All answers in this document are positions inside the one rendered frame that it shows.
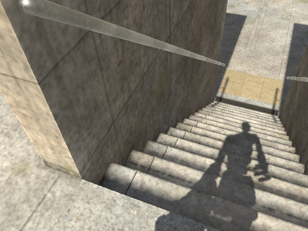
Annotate stairs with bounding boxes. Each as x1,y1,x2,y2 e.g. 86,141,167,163
98,101,308,231

